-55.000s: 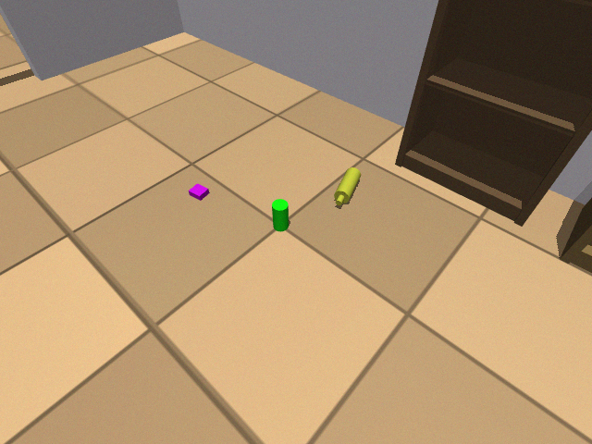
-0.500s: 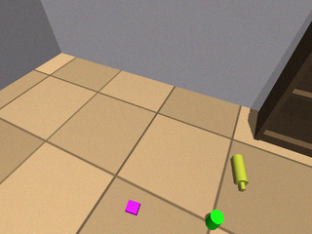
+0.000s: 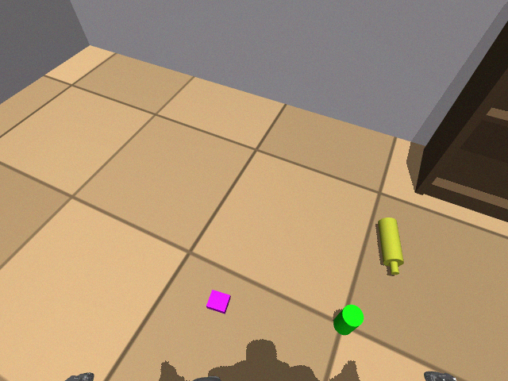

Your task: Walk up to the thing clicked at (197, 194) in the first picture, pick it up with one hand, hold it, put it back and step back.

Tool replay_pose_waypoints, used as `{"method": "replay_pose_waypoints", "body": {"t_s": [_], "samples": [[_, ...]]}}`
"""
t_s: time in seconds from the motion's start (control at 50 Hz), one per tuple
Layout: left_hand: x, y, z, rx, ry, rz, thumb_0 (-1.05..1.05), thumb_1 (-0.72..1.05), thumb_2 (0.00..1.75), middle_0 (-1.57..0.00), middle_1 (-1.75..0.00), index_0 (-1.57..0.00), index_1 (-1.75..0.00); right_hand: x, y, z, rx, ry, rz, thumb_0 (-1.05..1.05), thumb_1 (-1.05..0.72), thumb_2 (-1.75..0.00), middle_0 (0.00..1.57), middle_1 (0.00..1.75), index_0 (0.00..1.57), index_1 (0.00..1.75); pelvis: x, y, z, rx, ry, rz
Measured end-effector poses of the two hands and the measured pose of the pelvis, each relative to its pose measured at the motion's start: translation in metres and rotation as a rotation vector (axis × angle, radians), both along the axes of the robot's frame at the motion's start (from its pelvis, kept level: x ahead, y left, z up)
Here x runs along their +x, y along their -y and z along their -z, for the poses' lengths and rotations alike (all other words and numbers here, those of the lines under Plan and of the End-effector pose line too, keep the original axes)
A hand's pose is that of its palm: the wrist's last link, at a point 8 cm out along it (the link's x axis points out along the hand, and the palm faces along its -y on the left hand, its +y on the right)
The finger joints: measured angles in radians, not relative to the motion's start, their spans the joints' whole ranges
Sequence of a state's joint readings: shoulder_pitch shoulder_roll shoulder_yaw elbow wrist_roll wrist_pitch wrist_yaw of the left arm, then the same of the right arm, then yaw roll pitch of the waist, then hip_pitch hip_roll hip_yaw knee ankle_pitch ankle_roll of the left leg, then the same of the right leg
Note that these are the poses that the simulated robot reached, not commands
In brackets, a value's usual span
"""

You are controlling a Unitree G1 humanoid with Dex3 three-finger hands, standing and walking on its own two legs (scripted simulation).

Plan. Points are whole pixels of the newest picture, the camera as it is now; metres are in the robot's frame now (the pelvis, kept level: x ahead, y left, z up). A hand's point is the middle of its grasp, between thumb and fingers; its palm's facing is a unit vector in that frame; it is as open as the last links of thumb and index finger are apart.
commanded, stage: step back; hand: left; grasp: from above
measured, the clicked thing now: (218, 301) +0.46 +0.14 -0.76
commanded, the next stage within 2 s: none
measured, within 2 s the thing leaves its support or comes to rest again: neither
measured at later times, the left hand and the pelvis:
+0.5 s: hand out of the picture +0.04 +0.27 -0.17, palm faces -0.11 -0.91 -0.40, open 7.4 cm; pelvis -0.09 +0.02 -0.02, yaw -5 degrees
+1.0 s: hand out of the picture -0.09 +0.29 -0.15, palm faces -0.01 -0.93 -0.36, open 7.4 cm; pelvis -0.22 +0.03 +0.00, yaw -2 degrees
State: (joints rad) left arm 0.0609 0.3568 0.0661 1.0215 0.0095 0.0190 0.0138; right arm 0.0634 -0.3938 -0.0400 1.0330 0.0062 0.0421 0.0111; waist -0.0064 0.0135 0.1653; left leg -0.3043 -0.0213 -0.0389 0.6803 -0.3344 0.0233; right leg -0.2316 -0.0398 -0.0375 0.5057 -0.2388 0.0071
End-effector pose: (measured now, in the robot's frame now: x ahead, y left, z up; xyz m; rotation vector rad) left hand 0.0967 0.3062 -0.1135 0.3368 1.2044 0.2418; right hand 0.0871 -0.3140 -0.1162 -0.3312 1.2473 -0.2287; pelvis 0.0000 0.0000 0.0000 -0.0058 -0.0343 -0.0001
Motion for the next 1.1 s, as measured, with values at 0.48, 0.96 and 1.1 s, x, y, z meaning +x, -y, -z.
{"method": "replay_pose_waypoints", "body": {"t_s": [0.48,0.96,1.1], "samples": [[-0.056,-0.010,0.015,0.020,0.001,0.129,0.01,0.90,0.89,-0.20,-0.30,-0.20,-0.30,-0.097,-0.024,0.016,0.001,0.074,0.046,0.01,-0.90,-0.90,0.21,0.30,0.21,0.30,-0.084,-0.017,0.019,0.012,0.005,0.096],[-0.176,-0.031,0.006,-0.017,0.097,0.062,0.01,0.90,0.89,-0.20,-0.30,-0.20,-0.30,-0.220,-0.040,-0.011,-0.046,0.039,-0.039,0.01,-0.90,-0.90,0.21,0.30,0.20,0.30,-0.206,-0.034,0.007,-0.009,0.018,0.016],[-0.242,-0.031,0.005,-0.009,0.031,0.057,0.01,0.90,0.89,-0.20,-0.30,-0.20,-0.30,-0.237,-0.032,-0.023,-0.057,0.123,-0.045,0.01,-0.90,-0.90,0.21,0.30,0.21,0.30,-0.247,-0.025,0.003,-0.010,-0.006,0.063]]}}
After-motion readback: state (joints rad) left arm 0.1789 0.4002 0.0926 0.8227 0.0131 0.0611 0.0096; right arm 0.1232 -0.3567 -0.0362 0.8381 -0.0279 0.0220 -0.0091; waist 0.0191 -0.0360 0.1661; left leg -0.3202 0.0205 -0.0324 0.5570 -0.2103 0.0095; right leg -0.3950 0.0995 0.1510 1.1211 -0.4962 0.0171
